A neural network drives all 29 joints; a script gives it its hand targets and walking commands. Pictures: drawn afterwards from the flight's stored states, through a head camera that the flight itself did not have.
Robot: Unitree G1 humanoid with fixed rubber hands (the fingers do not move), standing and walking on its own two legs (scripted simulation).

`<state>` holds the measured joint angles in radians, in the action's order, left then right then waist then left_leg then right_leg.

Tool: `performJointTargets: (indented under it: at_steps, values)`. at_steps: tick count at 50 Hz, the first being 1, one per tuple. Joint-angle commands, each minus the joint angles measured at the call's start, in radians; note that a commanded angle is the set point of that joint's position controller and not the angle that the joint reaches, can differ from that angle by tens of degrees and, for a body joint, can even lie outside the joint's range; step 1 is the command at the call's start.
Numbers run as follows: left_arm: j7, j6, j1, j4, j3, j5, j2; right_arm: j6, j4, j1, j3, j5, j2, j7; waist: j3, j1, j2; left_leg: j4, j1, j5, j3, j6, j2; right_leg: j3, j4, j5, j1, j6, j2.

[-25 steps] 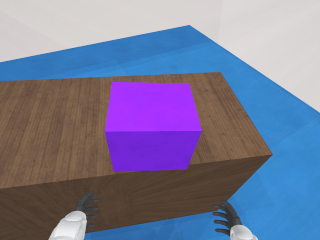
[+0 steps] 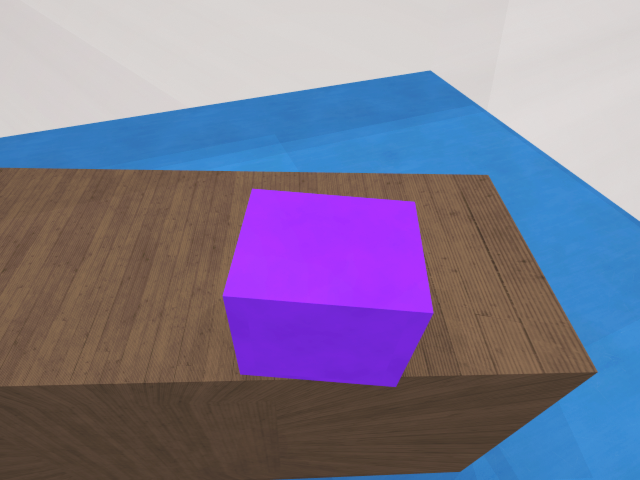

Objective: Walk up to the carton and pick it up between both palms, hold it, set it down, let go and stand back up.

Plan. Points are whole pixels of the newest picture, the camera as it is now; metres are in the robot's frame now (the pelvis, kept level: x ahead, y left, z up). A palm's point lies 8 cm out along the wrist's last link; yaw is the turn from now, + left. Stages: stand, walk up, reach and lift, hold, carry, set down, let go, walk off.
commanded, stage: stand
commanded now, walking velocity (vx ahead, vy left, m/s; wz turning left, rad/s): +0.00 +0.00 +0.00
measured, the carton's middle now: (325, 290) +0.36 -0.01 +0.01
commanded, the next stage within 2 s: none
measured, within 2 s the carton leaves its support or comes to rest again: neither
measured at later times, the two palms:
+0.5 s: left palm out of the picture -0.11 +0.22 -0.15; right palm out of the picture -0.07 -0.21 -0.14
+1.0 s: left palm out of the picture -0.15 +0.18 -0.15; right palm out of the picture -0.09 -0.21 -0.14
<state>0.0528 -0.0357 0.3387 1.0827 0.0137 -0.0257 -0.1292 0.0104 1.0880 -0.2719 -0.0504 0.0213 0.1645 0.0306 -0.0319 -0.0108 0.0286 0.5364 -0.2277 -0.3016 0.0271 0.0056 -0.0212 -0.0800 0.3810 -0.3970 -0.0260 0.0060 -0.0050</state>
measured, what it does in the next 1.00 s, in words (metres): shifts its weight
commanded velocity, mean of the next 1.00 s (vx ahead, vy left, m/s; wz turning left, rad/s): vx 0.00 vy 0.00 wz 0.00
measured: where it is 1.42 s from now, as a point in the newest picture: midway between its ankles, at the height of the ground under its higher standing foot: outside the picture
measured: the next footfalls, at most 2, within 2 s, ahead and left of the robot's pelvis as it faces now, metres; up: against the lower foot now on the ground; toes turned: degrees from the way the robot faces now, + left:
none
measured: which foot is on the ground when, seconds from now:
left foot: down 0.00-1.00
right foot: down 0.00-1.00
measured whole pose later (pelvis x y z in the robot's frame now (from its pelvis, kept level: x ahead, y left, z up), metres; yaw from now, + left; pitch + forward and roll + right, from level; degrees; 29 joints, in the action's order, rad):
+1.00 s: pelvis -0.06 -0.01 +0.00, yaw +3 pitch -1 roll +0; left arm 0.05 -0.01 0.42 1.15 0.00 -0.02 -0.10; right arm -0.01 1.14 -0.34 0.02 0.01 0.11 0.03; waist 0.01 0.00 0.00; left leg 0.50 -0.31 -0.17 0.08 -0.02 -0.02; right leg -0.14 0.45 -0.35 0.08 0.03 0.00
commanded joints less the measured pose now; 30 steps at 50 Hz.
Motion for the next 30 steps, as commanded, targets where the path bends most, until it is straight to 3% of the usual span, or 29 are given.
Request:
performJointTargets:
  at_steps: [1,4,5,7,10,14,22,23,25,30]
  values:
    - [0.006,0.008,0.11,0.015,0.015,0.001,-0.11,-0.002,-0.003,-0.086,-0.006,-0.003,0.092,0.011,0.119,0.001,-0.082,-0.046,0.007,0.518,0.078,0.065,0.1,0.034,-0.026,0.448,0.089,0.017,-0.1]
    - [0.008,0.009,0.105,0.025,0.013,0.003,-0.096,-0.002,-0.003,-0.088,-0.001,-0.006,0.083,0.013,0.071,0.0,-0.075,-0.053,0.016,0.486,0.089,0.064,0.1,0.033,-0.031,0.4,0.065,0.025,-0.095]
    - [0.006,0.01,0.097,0.029,0.014,0.002,-0.102,-0.002,-0.006,-0.091,-0.001,-0.007,0.082,0.013,0.071,0.006,-0.047,-0.061,0.011,0.432,0.083,0.061,0.095,0.029,-0.028,0.383,0.068,0.027,-0.101]
    - [0.007,0.013,0.085,0.037,0.011,0.004,-0.087,0.0,-0.007,-0.091,0.002,-0.005,0.075,0.017,0.075,0.005,-0.015,-0.052,0.013,0.457,0.09,0.062,0.098,0.025,-0.021,0.395,0.068,0.024,-0.101]
    - [0.009,0.017,0.087,0.043,0.009,0.007,-0.074,0.0,-0.001,-0.105,0.002,-0.002,0.079,0.018,0.059,0.005,-0.004,-0.039,0.011,0.473,0.085,0.06,0.094,0.018,-0.013,0.402,0.066,0.025,-0.103]
    - [0.009,0.029,0.085,0.053,0.007,0.008,-0.067,-0.006,0.004,-0.112,0.01,-0.002,0.06,0.017,0.079,0.008,-0.001,-0.049,-0.015,0.415,0.097,0.059,0.094,0.012,-0.013,0.294,0.095,0.028,-0.098]
    - [0.007,0.045,0.1,0.065,0.001,0.004,-0.067,-0.02,0.014,-0.119,0.018,0.0,0.051,0.012,0.184,0.007,-0.046,-0.117,-0.091,0.149,0.131,0.047,0.078,0.034,-0.041,0.062,0.196,0.033,-0.098]
    - [0.004,0.052,0.145,0.079,0.002,-0.004,-0.07,-0.026,0.024,-0.143,0.024,0.001,0.05,0.01,0.194,0.013,-0.103,-0.179,-0.107,0.023,0.166,0.042,0.075,0.039,-0.044,-0.016,0.216,0.037,-0.075]
    - [0.0,0.056,0.167,0.083,0.001,-0.004,-0.057,-0.032,0.02,-0.129,0.023,0.0,0.063,0.009,0.221,0.004,-0.12,-0.239,-0.165,-0.108,0.207,0.039,0.089,0.033,-0.039,-0.016,0.198,0.037,-0.061]
    - [-0.006,0.03,0.181,0.079,0.002,0.001,-0.053,-0.025,0.018,-0.123,0.023,-0.008,0.064,0.005,0.126,0.006,-0.069,-0.207,-0.095,-0.012,0.183,0.04,0.077,0.052,-0.052,0.022,0.186,0.044,-0.073]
